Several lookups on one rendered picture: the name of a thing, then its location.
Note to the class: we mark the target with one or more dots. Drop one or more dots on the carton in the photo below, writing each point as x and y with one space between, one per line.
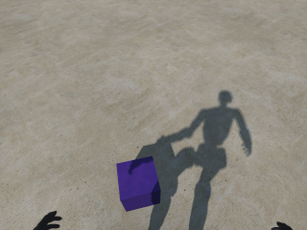
138 183

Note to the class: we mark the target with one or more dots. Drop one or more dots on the robot left hand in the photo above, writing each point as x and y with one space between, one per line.
43 224

